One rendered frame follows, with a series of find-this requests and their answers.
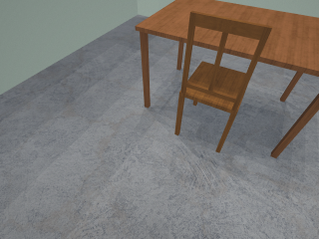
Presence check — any table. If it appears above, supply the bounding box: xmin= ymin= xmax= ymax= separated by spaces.
xmin=135 ymin=0 xmax=319 ymax=158

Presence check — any chair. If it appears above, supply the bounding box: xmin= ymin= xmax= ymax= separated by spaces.
xmin=174 ymin=11 xmax=273 ymax=153

